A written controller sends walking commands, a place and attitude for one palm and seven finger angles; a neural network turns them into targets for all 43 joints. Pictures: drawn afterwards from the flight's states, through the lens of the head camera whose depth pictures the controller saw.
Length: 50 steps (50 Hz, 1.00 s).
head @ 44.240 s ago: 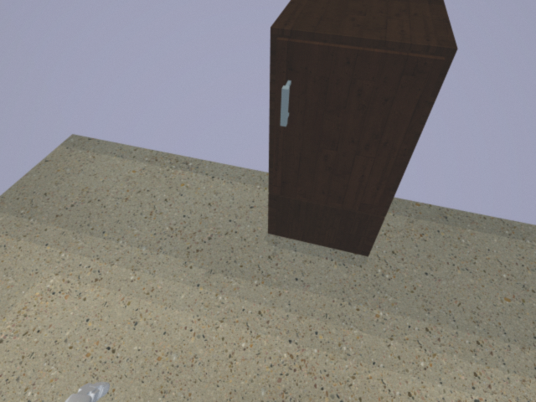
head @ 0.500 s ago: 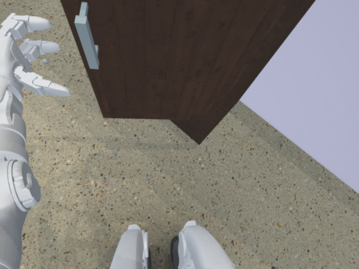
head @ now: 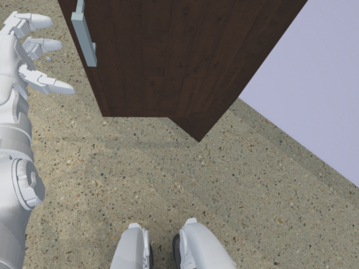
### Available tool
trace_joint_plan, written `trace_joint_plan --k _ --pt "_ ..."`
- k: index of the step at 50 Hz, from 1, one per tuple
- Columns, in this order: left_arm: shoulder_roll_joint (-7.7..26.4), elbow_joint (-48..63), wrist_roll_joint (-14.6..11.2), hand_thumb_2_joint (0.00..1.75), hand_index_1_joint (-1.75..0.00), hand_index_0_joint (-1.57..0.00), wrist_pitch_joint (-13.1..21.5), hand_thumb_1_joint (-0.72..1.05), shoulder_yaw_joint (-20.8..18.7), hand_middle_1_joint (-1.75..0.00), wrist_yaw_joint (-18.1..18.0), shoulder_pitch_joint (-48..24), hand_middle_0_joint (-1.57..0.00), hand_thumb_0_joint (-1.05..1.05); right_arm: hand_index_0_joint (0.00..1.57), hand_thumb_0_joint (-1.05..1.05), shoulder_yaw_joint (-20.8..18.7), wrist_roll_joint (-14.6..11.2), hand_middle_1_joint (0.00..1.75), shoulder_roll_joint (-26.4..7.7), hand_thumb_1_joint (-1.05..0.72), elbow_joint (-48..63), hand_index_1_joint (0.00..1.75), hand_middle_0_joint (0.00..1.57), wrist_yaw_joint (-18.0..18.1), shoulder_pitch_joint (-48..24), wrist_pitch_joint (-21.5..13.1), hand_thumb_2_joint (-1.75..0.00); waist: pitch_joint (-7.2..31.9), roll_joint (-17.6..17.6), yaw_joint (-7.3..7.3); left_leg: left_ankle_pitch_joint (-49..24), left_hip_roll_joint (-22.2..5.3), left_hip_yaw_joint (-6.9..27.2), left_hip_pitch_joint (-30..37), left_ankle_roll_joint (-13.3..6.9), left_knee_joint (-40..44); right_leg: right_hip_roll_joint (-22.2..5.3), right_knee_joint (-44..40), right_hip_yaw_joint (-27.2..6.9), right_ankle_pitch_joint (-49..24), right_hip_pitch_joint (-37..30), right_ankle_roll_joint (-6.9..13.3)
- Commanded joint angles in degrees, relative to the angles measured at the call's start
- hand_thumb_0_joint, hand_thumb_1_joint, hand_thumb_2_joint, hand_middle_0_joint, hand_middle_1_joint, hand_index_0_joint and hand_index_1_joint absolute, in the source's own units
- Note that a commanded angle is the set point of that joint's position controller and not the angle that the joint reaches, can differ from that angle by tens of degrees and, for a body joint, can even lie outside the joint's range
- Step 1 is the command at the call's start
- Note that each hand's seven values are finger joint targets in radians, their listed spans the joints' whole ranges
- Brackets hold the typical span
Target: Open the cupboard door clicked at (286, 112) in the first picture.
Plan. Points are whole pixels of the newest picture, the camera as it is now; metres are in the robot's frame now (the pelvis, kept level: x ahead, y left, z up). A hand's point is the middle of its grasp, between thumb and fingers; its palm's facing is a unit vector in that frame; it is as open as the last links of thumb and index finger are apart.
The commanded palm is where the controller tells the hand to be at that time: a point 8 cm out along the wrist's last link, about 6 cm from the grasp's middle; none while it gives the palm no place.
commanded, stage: slide the fingers in behind the handle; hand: left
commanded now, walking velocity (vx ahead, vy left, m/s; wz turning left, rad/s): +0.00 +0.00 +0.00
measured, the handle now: (86, 35) +0.59 +0.16 +0.07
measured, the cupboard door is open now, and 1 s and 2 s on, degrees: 43 43 42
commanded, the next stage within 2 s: close the thumb around the handle in 1.50 s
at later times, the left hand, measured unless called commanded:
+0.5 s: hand (70, 56) +0.55 +0.19 +0.05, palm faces +0.02 -1.00 -0.02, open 13.9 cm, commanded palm +0.53 +0.21 +0.05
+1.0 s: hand (84, 59) +0.54 +0.16 +0.05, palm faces +0.02 -1.00 -0.02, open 14.0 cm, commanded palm +0.53 +0.18 +0.05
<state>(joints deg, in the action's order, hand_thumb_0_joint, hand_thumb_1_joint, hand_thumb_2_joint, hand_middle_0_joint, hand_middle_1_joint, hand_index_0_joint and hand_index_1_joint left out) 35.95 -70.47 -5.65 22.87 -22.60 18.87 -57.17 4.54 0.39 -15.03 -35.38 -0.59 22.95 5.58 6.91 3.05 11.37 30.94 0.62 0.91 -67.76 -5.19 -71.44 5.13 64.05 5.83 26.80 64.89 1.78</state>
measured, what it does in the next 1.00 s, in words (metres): stands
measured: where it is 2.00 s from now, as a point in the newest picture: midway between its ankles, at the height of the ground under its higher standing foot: outside the picture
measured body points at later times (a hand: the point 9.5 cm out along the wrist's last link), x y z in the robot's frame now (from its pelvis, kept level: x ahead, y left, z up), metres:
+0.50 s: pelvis +0.01 -0.01 +0.00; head +0.18 +0.02 +0.41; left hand +0.54 +0.24 +0.06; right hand +0.00 -0.27 -0.10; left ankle +0.01 +0.06 -0.63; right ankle +0.03 -0.11 -0.63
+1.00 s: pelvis +0.01 -0.01 +0.00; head +0.17 +0.02 +0.41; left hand +0.53 +0.22 +0.06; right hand +0.01 -0.28 -0.11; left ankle +0.01 +0.06 -0.63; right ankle +0.03 -0.11 -0.63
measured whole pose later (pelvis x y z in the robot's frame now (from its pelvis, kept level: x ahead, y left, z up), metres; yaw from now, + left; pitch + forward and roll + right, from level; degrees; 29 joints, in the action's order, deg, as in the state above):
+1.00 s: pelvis +0.01 -0.01 +0.00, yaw +1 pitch +28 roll -5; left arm 28.8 -69.7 -4.2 25.7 -19.1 9.9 -57.3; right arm 2.6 1.4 -15.2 -35.4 -2.1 21.4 4.7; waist 7.3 2.8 11.5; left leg 31.7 0.8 0.8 -67.9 -4.2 -71.8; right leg 5.0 65.9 5.7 28.3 65.8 2.9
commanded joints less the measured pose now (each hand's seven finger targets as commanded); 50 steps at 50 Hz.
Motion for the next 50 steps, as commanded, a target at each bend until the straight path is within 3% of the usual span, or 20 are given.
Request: trace_joint_plan --k 1,2,5,10,14,17,20,22,24,26,29,30,32,36,43,46,48,50 --pt "9.4 9.6 0.0 0.3 -1.2 -0.3 3.6 -0.5 0.9 -1.2 -1.2 -25.6 -0.3 0.0 0.2 0.0 -4.6 0.6 0.3 -13.1 -0.9 1.2 0.3 0.2 1.0 10.6 -0.6 -0.9 25.5 9.8 2.7 -23.5 -3.6 9.9 29.9 5.4 9.1 -1.0 -5.0 -2.3 -9.6 -0.7 0.5" --pt "9.3 10.2 0.0 0.3 -1.2 -0.3 3.7 -0.5 0.8 -1.2 -1.8 -27.1 -0.3 0.0 0.2 0.0 -4.7 0.7 0.3 -13.1 -0.9 1.3 0.3 0.2 0.9 10.7 -0.8 -0.9 25.7 9.6 3.06 -22.6 -3.5 9.9 29.7 5.3 9.1 -1.0 -4.9 -2.3 -9.4 -0.9 0.5" --pt "13.0 11.3 0.6 0.3 -1.2 -0.3 4.6 -0.5 -2.2 -1.2 -3.1 -27.0 -0.3 0.0 0.2 0.0 -4.6 0.9 0.3 -13.3 -0.9 1.7 0.3 0.2 0.8 10.8 -1.1 -0.9 29.5 10.6 1.66 -24.6 -3.3 9.5 30.0 5.4 8.6 -1.1 -4.3 -2.6 -10.3 -2.9 0.7" --pt "12.0 13.2 2.1 0.3 -1.2 -0.3 5.9 -0.5 -1.0 -1.2 -5.0 -29.7 -0.3 0.0 0.2 0.0 -4.6 1.2 0.3 -12.9 -0.9 1.5 0.3 0.2 0.3 10.9 -1.2 -0.9 31.9 13.2 2.1 -26.6 -3.4 9.8 31.5 5.7 7.6 -1.1 -3.6 -2.7 -11.2 -2.5 0.6" --pt "12.9 13.4 2.1 0.3 -1.2 -0.3 5.3 -0.5 -2.0 -1.2 -5.3 -28.3 -0.3 0.0 0.2 0.0 -4.7 1.1 0.3 -13.0 -0.9 1.8 0.3 0.2 0.3 11.2 -0.9 -0.9 34.7 12.4 1.7 -29.5 -3.1 8.6 31.0 5.2 6.9 -1.1 -3.6 -3.2 -14.2 -6.1 0.4" --pt "11.6 11.5 1.8 0.3 -1.2 -0.3 3.8 -0.5 -1.5 -1.2 -5.1 -26.0 -0.3 0.0 0.2 0.0 -4.6 0.9 0.3 -12.6 -0.9 2.0 0.3 0.2 0.1 11.2 -0.6 -0.9 32.3 9.6 1.92 -27.7 -2.8 7.2 27.6 4.1 6.9 -0.9 -4.4 -3.5 -15.2 -8.5 0.1" --pt "11.0 11.9 1.5 0.3 -1.2 -0.3 3.5 -0.5 -1.4 -1.2 -5.0 -25.0 -0.3 0.0 0.2 0.0 -4.7 0.8 0.3 -12.5 -0.9 2.0 0.3 0.2 0.2 11.4 -0.6 -0.9 32.1 9.3 1.85 -28.6 -2.8 6.7 27.4 3.8 6.8 -0.9 -4.8 -3.9 -16.8 -9.5 0.1" --pt "9.8 11.7 1.1 0.3 -1.2 -0.3 3.2 -0.5 -0.3 -1.2 -4.8 -25.6 -0.3 0.0 0.2 0.0 -4.6 0.8 0.3 -12.3 -0.9 2.0 0.3 0.2 0.2 11.4 -0.5 -0.9 30.3 8.2 2.68 -27.1 -2.6 6.1 25.4 3.4 6.9 -1.0 -5.2 -4.1 -17.2 -10.4 -0.1" --pt "7.8 14.4 0.6 0.3 -1.2 -0.3 4.2 -0.5 0.8 -1.2 -4.6 -26.2 -0.3 0.0 0.2 0.0 -4.9 0.9 0.3 -12.0 -0.9 1.9 0.3 0.2 0.1 11.4 -0.7 -0.9 32.7 10.2 2.24 -30.3 -2.7 6.6 28.5 3.8 6.8 -1.0 -4.7 -4.1 -18.8 -10.1 0.1" --pt "8.5 14.9 0.2 0.3 -1.2 -0.3 4.7 -0.5 -0.4 -1.2 -4.4 -23.5 -0.3 0.0 0.2 0.0 -5.1 0.9 0.3 -12.0 -0.9 1.9 0.3 0.2 -0.1 11.4 -0.7 -0.9 33.8 10.5 1.21 -32.8 -2.8 6.4 29.8 4.2 6.7 -0.9 -4.6 -4.0 -20.2 -10.8 0.2" --pt "4.0 15.4 -0.4 0.3 -1.2 -0.3 5.2 -0.5 2.3 -1.2 -4.4 -23.2 -0.3 0.0 0.2 0.0 -5.4 0.9 0.3 -11.4 -0.9 1.5 0.3 0.2 -0.5 11.3 -0.8 -0.9 33.4 9.9 1.76 -33.7 -2.7 6.1 30.6 4.1 6.7 -0.9 -5.0 -4.0 -21.3 -11.1 0.0" --pt "5.9 14.2 -0.3 0.3 -1.2 -0.3 5.0 -0.5 0.6 -1.2 -4.7 -21.5 -0.3 0.0 0.2 0.0 -5.5 0.8 0.3 -11.6 -0.9 1.4 0.3 0.2 -0.5 11.4 -0.6 -0.9 32.1 8.9 1.15 -32.8 -2.7 6.0 29.5 4.1 6.9 -0.9 -5.0 -4.0 -20.8 -11.3 0.1" --pt "4.7 13.0 0.0 0.3 -1.2 -0.3 4.4 -0.5 1.7 -1.2 -5.4 -21.8 -0.3 0.0 0.2 0.0 -5.3 0.8 0.3 -11.5 -0.9 1.8 0.3 0.2 -0.5 11.1 -0.4 -0.9 29.9 7.4 1.68 -29.7 -2.4 5.6 26.9 3.7 7.3 -1.0 -5.3 -4.1 -19.5 -11.5 0.0" --pt "7.1 13.5 0.5 0.3 -1.2 -0.3 5.1 -0.5 -0.9 -1.2 -7.5 -23.3 -0.3 0.0 0.2 0.0 -5.3 1.0 0.3 -11.4 -0.9 2.2 0.3 0.2 -0.4 10.8 -0.7 -0.9 30.0 6.0 1.36 -27.4 -2.0 4.8 24.1 3.2 6.9 -1.1 -5.2 -4.9 -19.7 -13.6 -0.1" --pt "4.5 14.2 1.6 0.3 -1.2 -0.3 7.8 -0.5 2.0 -1.2 -8.3 -26.9 -0.3 0.0 0.2 0.0 -5.4 1.4 0.3 -11.2 -0.9 1.5 0.3 0.2 -0.7 10.6 -1.2 -0.9 32.1 9.2 2.49 -29.3 -2.0 5.7 27.4 3.7 6.2 -1.1 -4.1 -4.6 -19.3 -10.8 0.2" --pt "2.7 12.9 1.5 0.3 -1.2 -0.3 6.9 -0.5 3.1 -1.2 -8.0 -25.3 -0.3 0.0 0.2 0.0 -5.7 1.2 0.3 -11.4 -0.9 1.5 0.3 0.2 -0.7 10.3 -1.0 -0.9 32.9 9.2 2.13 -29.2 -2.2 6.1 28.8 4.0 6.6 -1.2 -4.4 -4.3 -18.6 -10.0 0.2" --pt "-0.5 12.6 0.9 0.3 -1.2 -0.3 6.2 -0.5 5.1 -1.2 -8.0 -26.9 -0.3 0.0 0.2 0.0 -5.7 1.3 0.3 -11.3 -0.9 1.4 0.3 0.2 -0.8 10.7 -1.1 -0.9 32.2 8.6 3.28 -28.9 -2.3 6.6 29.2 3.9 6.6 -1.2 -4.4 -3.9 -17.9 -8.4 0.1" --pt "0.2 12.1 1.0 0.3 -1.2 -0.3 5.7 -0.5 5.1 -1.2 -8.2 -27.7 -0.3 0.0 0.2 0.0 -5.7 1.2 0.3 -11.6 -0.9 0.9 0.3 0.2 -0.8 10.7 -1.0 -0.9 31.4 8.2 3.41 -27.3 -2.3 6.7 28.3 4.0 6.8 -1.2 -4.7 -3.9 -16.8 -8.4 0.0"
